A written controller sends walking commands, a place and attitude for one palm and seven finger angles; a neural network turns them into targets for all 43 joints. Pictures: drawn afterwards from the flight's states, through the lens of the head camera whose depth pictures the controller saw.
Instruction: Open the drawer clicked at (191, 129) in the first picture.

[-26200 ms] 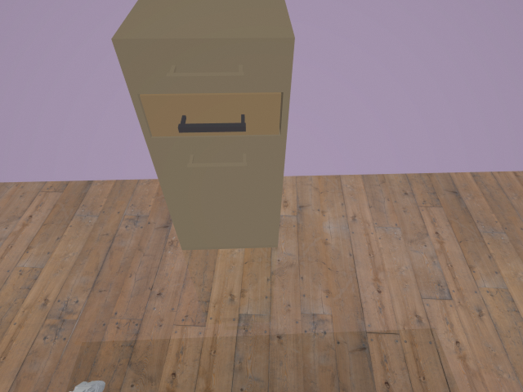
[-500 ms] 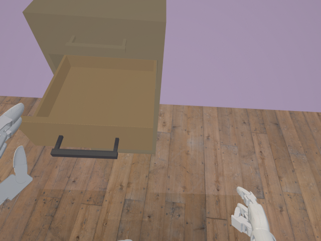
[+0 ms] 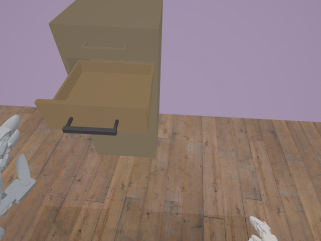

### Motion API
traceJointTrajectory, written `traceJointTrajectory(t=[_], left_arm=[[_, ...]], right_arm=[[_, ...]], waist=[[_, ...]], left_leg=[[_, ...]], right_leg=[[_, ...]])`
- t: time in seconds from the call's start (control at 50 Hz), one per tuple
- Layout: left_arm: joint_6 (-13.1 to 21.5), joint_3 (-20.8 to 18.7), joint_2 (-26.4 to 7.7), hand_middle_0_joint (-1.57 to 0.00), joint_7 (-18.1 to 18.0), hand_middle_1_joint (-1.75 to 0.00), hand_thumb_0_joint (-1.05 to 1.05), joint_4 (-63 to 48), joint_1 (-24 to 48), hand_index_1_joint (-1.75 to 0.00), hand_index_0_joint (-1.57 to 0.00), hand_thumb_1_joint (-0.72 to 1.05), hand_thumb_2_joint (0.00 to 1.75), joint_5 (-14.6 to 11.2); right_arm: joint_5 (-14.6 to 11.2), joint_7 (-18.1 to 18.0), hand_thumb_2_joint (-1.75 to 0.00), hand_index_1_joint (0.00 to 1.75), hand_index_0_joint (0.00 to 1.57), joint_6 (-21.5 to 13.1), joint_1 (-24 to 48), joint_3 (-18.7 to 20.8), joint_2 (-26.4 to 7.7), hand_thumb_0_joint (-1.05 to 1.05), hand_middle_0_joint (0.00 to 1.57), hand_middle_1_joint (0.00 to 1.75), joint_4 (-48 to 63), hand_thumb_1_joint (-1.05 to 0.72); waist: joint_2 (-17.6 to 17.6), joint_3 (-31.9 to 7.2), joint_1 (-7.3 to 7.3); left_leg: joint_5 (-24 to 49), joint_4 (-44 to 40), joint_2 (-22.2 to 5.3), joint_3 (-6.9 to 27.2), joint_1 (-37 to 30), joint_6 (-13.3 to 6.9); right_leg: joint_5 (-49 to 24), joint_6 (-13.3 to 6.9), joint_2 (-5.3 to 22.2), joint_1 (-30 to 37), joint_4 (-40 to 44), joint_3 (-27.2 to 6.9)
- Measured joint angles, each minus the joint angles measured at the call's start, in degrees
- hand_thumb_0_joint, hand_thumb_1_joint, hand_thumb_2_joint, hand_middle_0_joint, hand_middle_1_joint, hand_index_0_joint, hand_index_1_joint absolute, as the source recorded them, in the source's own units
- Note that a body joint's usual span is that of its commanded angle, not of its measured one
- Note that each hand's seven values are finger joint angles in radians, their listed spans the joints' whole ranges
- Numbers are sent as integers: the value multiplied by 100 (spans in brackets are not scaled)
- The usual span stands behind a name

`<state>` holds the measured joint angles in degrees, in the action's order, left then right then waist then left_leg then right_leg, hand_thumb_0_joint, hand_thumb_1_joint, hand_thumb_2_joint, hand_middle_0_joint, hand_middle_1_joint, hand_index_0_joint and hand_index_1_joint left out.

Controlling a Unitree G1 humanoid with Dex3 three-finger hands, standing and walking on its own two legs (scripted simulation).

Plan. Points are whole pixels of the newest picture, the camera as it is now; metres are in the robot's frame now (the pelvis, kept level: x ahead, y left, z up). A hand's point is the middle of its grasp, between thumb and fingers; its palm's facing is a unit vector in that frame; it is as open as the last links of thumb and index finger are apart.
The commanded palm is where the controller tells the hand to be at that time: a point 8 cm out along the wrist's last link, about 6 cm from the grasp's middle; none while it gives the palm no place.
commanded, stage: stop stepping back and stand still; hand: left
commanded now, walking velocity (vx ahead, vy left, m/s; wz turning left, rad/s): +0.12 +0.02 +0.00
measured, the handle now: (91, 126) +0.51 +0.26 -0.05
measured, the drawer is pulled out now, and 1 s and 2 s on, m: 0.30 0.30 0.30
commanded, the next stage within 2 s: let the arm hang, fingers relaxed in 0.40 s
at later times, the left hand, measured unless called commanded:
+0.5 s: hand (7, 213) +0.14 +0.24 +0.17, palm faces +0.40 -0.80 -0.45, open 7.4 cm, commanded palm none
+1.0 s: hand out of the picture -0.11 +0.18 -0.16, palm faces +0.11 -0.97 -0.22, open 7.2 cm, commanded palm none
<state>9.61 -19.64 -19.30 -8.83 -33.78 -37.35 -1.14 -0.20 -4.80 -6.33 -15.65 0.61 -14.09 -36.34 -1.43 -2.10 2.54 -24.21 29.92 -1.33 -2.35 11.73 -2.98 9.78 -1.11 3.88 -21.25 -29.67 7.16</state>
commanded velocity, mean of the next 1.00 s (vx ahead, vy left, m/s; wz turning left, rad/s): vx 0.04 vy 0.00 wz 0.00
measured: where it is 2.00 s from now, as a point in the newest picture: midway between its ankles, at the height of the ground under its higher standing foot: outside the picture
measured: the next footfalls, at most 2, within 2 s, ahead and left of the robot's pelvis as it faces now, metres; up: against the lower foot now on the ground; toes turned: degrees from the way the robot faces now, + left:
none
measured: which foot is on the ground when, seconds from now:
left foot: down 0.00-1.00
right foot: down 0.00-1.00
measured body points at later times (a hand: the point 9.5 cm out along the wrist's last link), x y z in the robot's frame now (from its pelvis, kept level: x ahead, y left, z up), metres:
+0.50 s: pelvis -0.04 -0.01 -0.01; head -0.05 +0.00 +0.44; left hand +0.11 +0.28 +0.19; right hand +0.13 -0.22 -0.09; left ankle -0.04 +0.11 -0.73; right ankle +0.02 -0.10 -0.74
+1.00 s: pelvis -0.04 +0.00 +0.01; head -0.02 +0.00 +0.45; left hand -0.12 +0.23 -0.15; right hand -0.08 -0.22 -0.15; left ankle -0.05 +0.11 -0.73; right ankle +0.02 -0.10 -0.73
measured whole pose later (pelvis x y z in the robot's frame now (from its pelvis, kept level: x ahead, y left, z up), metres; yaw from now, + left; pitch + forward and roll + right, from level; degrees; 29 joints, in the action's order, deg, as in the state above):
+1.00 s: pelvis -0.04 +0.00 +0.01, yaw +4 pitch -2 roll +0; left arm -1.8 -1.6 -10.9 -0.9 62.7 -21.2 0.8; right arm 0.7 -1.7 2.0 -21.7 -0.3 -8.3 -61.1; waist -0.3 5.3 -0.6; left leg -14.2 26.5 -1.1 -3.3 10.7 -0.4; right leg 7.8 -1.9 0.5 -14.8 -24.2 5.1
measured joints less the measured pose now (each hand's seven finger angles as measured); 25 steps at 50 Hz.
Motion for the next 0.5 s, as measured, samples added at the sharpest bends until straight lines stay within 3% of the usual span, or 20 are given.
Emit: traceJointTrajectory(t=[0.04,0.1,0.14,0.2,0.26,0.32,0.36,0.42,0.46,0.5], left_arm=[[42,24,-111,-21,16,-30,2,-105,35,-30,-21,88,90,17],[124,-61,-322,-22,50,-30,2,-136,-87,-30,-21,88,90,57],[200,-155,-439,-22,54,-30,2,-83,-59,-30,-21,88,90,61],[345,-255,-456,-22,69,-30,2,112,185,-30,-22,88,90,39],[320,-215,-231,-21,73,-30,1,287,434,-30,-21,88,90,14],[200,-77,13,-21,30,-30,1,256,467,-30,-21,88,90,6],[146,-25,13,-21,1,-30,1,166,417,-30,-21,88,90,27],[104,-9,-146,-21,23,-30,2,98,247,-30,-21,88,90,64],[128,-47,-299,-21,41,-30,2,33,185,-30,-21,88,90,63],[210,-118,-356,-21,67,-30,2,17,230,-30,-21,88,90,39]], right_arm=[[17,-8,-89,30,20,-76,4,95,-5,1,20,30,23,-91],[-46,27,-89,30,20,-98,-75,103,39,1,20,30,84,-91],[-92,38,-89,30,20,-123,-112,83,72,1,20,30,90,-91],[-106,58,-89,30,20,-71,5,47,119,1,20,30,-41,-91],[-74,78,-89,30,20,50,183,-6,182,1,20,30,-215,-91],[-14,52,-89,30,20,21,222,-106,199,1,20,30,-119,-91],[18,50,-89,30,20,-33,250,-129,296,1,20,30,-7,-91],[-10,117,-89,30,20,-115,154,-178,466,1,20,30,81,-91],[-26,151,-89,30,20,-145,82,-250,507,1,20,30,121,-91],[-33,185,-89,30,20,-117,152,-294,490,1,20,30,89,-91]], waist=[[-103,194,-4],[-128,235,-55],[-29,223,-82],[78,232,-174],[-1,166,-261],[31,108,-197],[-58,226,-169],[-118,225,-105],[-113,217,-107],[-73,312,-169]], left_leg=[[715,-220,43,14,-72,157],[733,-35,68,28,-94,342],[630,157,33,105,-44,366],[96,821,32,197,233,180],[-144,1487,146,42,503,57],[0,384,111,-50,162,-47],[636,271,131,-95,122,74],[743,193,154,-50,37,189],[712,241,147,25,76,246],[627,418,101,51,170,284]], right_leg=[[207,50,48,-66,-281,-48],[974,118,-9,-27,-692,-177],[786,88,-102,152,-532,-167],[166,-88,-163,170,-401,-113],[108,-145,-119,73,-352,-174],[367,-91,-155,-39,-426,-126],[972,22,-178,-162,-911,-268],[1326,133,-253,-130,-1453,-369],[1062,158,-274,246,-765,-329],[231,17,-333,403,-281,-326]])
